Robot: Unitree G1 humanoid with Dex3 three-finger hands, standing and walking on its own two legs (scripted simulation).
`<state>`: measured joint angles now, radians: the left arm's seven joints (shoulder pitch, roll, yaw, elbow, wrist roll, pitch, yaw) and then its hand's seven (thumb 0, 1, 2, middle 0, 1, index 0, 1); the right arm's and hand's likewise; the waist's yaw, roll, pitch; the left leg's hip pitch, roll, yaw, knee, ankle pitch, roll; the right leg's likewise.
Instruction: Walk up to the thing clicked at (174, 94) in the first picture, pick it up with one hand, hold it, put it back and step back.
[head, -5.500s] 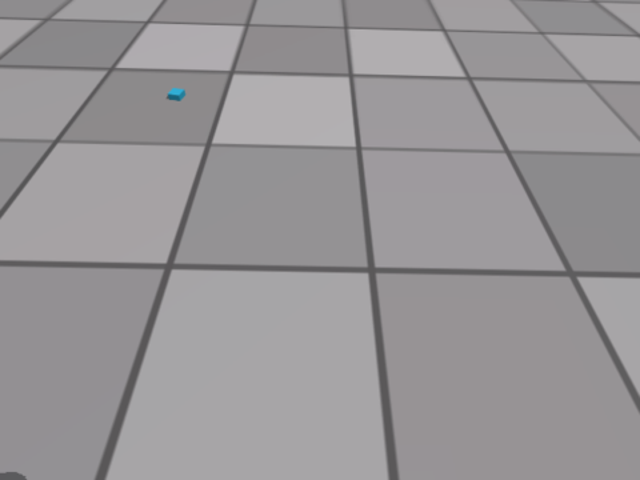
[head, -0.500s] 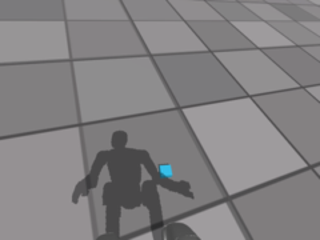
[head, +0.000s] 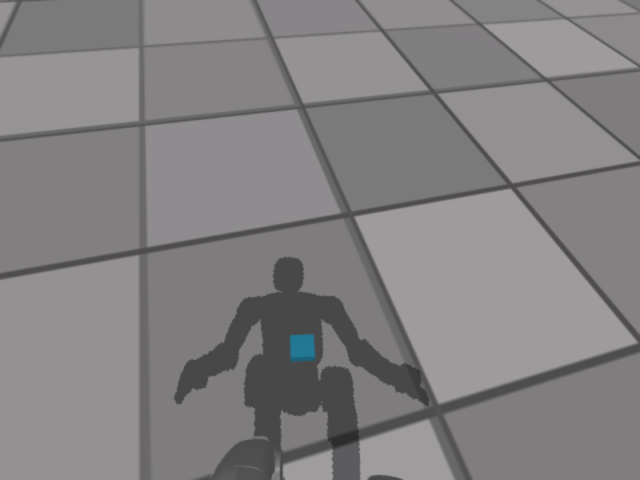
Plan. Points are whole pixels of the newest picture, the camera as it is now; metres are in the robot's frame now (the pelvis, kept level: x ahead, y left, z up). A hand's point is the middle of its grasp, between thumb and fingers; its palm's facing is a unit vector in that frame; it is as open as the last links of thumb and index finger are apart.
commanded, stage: walk up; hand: left
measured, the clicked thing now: (302, 347) +0.57 +0.04 -0.73
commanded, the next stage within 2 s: none
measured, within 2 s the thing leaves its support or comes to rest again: neither
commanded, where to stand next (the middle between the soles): +0.12 -0.17 m, yaw +3 degrees
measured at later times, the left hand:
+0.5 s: hand out of the picture +0.10 +0.09 -0.17, palm faces -0.01 -0.92 -0.39, open 7.4 cm
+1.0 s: hand out of the picture +0.03 +0.09 -0.14, palm faces +0.07 -0.86 -0.51, open 7.4 cm
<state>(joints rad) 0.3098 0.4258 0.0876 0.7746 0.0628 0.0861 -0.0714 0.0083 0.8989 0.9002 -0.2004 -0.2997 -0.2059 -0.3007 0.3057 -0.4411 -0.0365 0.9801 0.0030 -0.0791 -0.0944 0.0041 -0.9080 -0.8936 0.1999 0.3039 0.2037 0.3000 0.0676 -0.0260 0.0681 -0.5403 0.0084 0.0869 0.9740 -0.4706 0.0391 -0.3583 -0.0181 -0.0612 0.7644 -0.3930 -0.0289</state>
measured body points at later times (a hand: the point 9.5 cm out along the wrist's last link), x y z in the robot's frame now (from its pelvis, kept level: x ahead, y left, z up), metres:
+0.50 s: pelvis +0.01 -0.21 -0.03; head +0.03 -0.18 +0.42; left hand +0.10 +0.14 -0.14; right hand +0.05 -0.60 -0.08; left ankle +0.07 +0.02 -0.70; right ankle +0.04 -0.37 -0.71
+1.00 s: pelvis +0.03 -0.22 -0.01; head +0.11 -0.22 +0.43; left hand +0.03 +0.14 -0.11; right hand +0.21 -0.51 -0.13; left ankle +0.05 -0.07 -0.71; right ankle +0.04 -0.37 -0.71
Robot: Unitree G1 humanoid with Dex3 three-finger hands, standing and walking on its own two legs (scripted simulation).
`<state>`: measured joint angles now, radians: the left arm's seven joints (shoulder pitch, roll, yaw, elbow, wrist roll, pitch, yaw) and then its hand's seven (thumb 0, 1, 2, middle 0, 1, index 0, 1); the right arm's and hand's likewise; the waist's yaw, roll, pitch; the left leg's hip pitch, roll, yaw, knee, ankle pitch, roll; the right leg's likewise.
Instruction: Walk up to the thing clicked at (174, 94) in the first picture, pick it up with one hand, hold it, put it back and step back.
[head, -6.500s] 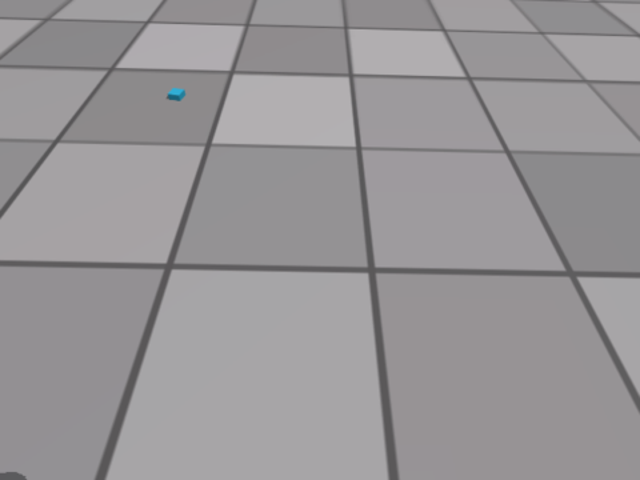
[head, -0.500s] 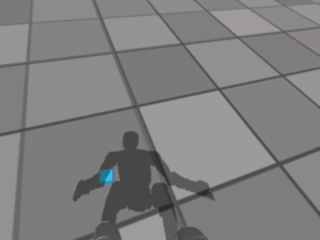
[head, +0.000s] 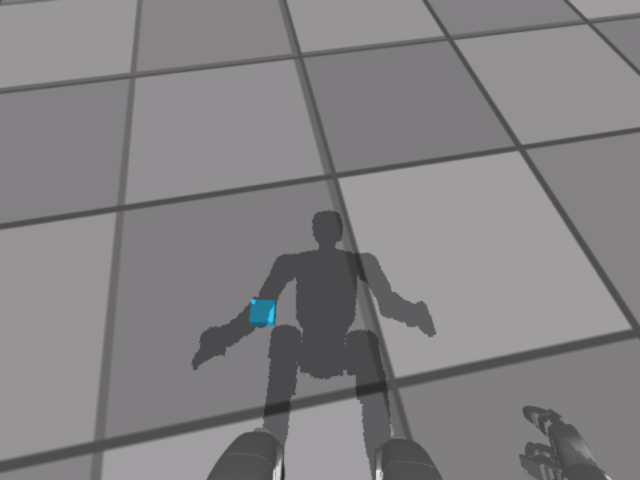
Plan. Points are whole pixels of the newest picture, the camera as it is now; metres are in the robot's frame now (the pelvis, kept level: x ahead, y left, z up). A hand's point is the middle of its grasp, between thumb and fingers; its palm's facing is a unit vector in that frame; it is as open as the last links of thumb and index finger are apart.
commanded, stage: walk up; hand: left
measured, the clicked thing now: (262, 312) +0.56 +0.21 -0.72
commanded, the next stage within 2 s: stand in 1.40 s
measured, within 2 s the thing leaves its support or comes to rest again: neither
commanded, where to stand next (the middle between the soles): +0.09 +0.04 m, yaw -2 degrees
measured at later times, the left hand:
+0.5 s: hand out of the picture +0.09 +0.30 -0.13, palm faces -0.03 -0.93 -0.37, open 7.4 cm
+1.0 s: hand out of the picture +0.10 +0.27 -0.11, palm faces -0.03 -0.93 -0.36, open 7.4 cm
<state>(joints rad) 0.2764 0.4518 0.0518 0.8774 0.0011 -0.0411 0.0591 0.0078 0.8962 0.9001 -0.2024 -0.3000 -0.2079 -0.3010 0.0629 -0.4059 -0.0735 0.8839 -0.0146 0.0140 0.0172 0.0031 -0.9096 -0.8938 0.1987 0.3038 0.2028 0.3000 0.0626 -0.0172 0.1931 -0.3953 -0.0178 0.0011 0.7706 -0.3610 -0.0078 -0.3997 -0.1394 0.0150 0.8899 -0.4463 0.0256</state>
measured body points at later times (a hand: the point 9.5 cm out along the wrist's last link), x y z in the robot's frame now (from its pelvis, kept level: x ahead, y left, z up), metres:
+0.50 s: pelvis +0.00 +0.03 +0.03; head +0.02 +0.05 +0.47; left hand +0.09 +0.35 -0.11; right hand +0.09 -0.27 -0.10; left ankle +0.03 +0.14 -0.70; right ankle +0.02 -0.13 -0.70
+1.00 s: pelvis +0.01 +0.01 +0.04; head +0.02 +0.01 +0.49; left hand +0.10 +0.32 -0.08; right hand +0.10 -0.29 -0.09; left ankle +0.03 +0.14 -0.70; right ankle +0.02 -0.13 -0.70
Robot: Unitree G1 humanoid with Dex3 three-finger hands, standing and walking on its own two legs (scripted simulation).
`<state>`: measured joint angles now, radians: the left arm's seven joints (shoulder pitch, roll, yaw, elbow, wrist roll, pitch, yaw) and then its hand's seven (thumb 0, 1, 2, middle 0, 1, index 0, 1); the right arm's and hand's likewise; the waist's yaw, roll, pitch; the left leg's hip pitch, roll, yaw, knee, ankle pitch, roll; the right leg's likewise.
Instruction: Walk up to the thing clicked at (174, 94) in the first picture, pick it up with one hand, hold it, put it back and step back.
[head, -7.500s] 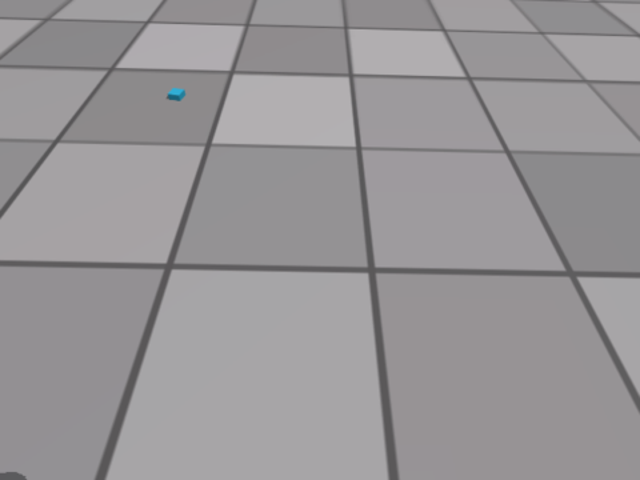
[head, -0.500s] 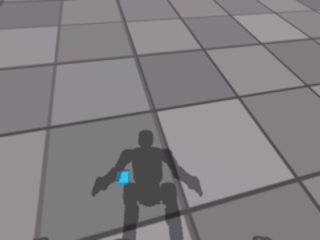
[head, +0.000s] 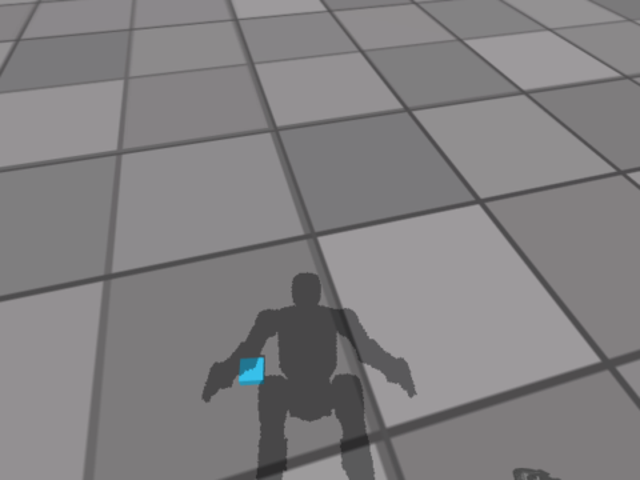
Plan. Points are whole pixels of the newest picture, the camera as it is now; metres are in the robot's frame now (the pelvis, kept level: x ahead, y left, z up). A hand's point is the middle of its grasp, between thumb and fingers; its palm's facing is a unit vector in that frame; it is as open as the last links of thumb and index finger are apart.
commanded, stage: walk up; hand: left
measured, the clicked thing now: (252, 371) +0.55 +0.20 -0.76
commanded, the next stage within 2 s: stand in 0.40 s
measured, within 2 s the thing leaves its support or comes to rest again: neither
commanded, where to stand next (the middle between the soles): +0.09 +0.03 m, yaw -1 degrees
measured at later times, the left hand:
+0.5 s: hand out of the picture +0.10 +0.26 -0.16, palm faces -0.03 -0.94 -0.35, open 7.4 cm
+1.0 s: hand out of the picture +0.11 +0.25 -0.16, palm faces -0.03 -0.94 -0.34, open 7.4 cm
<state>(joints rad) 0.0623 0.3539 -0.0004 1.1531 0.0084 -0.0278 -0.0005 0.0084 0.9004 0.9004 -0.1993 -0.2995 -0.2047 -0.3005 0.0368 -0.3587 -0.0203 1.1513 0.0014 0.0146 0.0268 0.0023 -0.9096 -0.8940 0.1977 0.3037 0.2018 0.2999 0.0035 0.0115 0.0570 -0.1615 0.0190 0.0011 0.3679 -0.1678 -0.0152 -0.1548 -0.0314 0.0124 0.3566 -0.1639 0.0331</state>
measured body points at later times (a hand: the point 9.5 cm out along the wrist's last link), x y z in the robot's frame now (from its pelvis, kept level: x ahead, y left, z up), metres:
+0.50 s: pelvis +0.01 +0.00 +0.00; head +0.02 +0.01 +0.45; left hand +0.10 +0.31 -0.13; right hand +0.08 -0.29 -0.13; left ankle +0.02 +0.13 -0.75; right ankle +0.02 -0.14 -0.75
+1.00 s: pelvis +0.02 +0.00 +0.00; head +0.03 +0.00 +0.45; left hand +0.11 +0.30 -0.13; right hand +0.11 -0.31 -0.13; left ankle +0.02 +0.13 -0.75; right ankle +0.02 -0.14 -0.75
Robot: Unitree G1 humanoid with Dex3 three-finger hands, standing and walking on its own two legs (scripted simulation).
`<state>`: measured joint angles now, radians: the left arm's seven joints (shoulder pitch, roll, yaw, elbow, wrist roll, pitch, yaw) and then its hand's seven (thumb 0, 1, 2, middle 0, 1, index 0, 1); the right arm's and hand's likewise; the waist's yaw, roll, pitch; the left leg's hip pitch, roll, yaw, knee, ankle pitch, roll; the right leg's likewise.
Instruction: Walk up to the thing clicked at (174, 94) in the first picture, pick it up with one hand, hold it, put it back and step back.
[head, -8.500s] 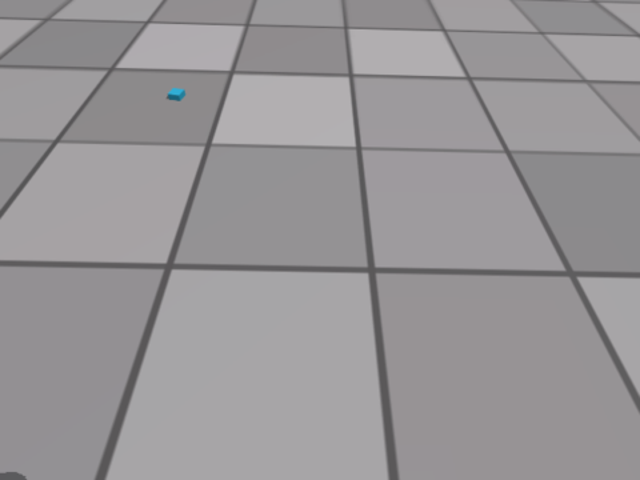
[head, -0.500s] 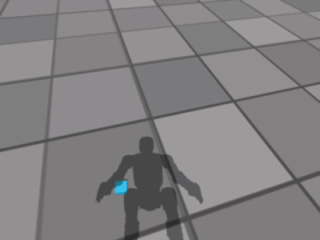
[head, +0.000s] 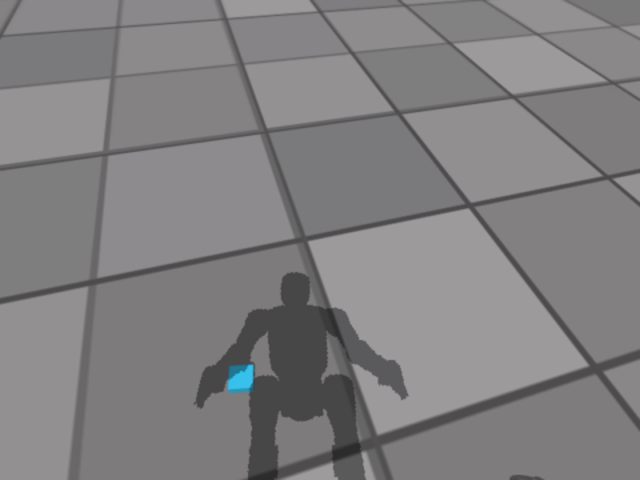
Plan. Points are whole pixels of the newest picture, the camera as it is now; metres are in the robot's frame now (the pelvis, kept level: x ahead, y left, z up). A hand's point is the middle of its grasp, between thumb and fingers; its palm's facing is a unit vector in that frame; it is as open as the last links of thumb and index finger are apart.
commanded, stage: stand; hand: left
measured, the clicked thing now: (241, 378) +0.52 +0.21 -0.76
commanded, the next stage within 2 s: walk up in 2.00 s
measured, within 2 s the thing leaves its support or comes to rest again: neither
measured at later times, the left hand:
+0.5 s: hand out of the picture +0.09 +0.25 -0.16, palm faces -0.03 -0.94 -0.34, open 7.4 cm
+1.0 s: hand out of the picture +0.08 +0.25 -0.16, palm faces -0.02 -0.94 -0.35, open 7.4 cm
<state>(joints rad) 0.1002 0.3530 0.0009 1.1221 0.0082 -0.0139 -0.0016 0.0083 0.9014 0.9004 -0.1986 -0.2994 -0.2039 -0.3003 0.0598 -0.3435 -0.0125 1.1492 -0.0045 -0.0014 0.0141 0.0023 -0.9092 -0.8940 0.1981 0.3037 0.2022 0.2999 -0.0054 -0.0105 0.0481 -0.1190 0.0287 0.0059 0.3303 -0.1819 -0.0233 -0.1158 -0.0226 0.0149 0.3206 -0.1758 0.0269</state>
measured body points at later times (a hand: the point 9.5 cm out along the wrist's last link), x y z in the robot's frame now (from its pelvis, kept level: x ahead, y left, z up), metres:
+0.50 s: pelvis +0.01 +0.00 +0.00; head +0.02 +0.00 +0.45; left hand +0.09 +0.30 -0.13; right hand +0.08 -0.30 -0.13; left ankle +0.00 +0.13 -0.75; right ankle +0.00 -0.14 -0.75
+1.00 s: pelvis +0.00 +0.00 +0.00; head +0.01 +0.00 +0.45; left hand +0.08 +0.30 -0.13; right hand +0.08 -0.30 -0.13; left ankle +0.00 +0.13 -0.75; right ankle +0.00 -0.14 -0.75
